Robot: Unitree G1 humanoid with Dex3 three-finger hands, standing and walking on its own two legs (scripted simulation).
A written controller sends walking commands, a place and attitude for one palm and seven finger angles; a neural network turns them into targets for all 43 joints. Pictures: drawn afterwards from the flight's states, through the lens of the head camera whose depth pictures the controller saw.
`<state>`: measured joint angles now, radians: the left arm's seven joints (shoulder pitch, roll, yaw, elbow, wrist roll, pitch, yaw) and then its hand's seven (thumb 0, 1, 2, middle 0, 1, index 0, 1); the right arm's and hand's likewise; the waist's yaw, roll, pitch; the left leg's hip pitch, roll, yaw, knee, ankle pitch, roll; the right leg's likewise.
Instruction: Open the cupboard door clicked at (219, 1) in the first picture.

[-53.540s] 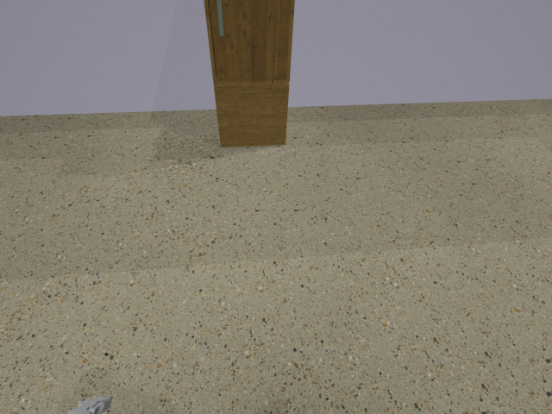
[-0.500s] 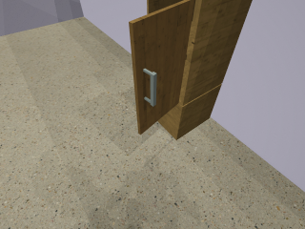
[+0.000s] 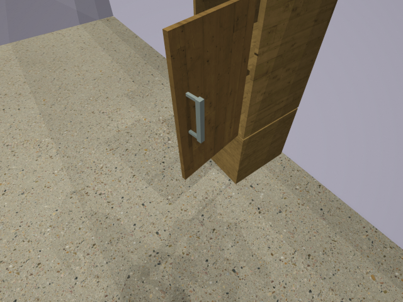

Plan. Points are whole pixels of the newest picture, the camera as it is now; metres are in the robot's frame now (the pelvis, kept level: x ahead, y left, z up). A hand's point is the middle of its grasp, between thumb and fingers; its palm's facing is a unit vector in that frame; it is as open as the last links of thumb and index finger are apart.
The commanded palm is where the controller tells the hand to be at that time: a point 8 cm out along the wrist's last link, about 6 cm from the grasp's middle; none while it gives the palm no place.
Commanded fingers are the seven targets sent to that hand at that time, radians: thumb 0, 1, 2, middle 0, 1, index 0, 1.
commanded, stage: look to check the result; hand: left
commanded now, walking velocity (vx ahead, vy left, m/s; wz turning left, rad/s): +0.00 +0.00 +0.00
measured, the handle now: (195, 118) +0.62 +0.06 -0.03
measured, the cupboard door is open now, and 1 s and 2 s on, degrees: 100 100 100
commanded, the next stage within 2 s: stand and wait in 0.08 s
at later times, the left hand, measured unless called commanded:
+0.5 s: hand out of the picture +0.06 +0.21 -0.17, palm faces +0.00 -0.96 -0.29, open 7.3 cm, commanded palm none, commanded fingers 0.00 0.90 0.90 -0.20 -0.30 -0.20 -0.30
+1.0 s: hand out of the picture +0.04 +0.20 -0.17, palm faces -0.01 -0.96 -0.27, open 7.3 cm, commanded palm none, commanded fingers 0.00 0.90 0.90 -0.20 -0.30 -0.20 -0.30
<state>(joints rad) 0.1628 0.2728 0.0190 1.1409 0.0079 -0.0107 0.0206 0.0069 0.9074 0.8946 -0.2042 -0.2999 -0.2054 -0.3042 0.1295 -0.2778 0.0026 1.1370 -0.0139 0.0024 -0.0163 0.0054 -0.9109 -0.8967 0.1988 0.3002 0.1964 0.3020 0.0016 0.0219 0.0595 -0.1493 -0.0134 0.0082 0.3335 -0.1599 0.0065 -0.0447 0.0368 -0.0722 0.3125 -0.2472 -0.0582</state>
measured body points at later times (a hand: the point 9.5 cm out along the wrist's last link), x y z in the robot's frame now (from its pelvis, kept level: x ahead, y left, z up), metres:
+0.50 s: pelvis +0.01 -0.01 +0.00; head +0.03 -0.02 +0.45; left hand +0.06 +0.26 -0.14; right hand +0.05 -0.27 -0.16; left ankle +0.01 +0.12 -0.75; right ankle -0.05 -0.07 -0.75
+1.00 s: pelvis +0.01 -0.01 +0.00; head +0.03 -0.01 +0.45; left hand +0.05 +0.25 -0.15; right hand +0.03 -0.26 -0.16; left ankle +0.01 +0.12 -0.75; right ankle -0.05 -0.07 -0.75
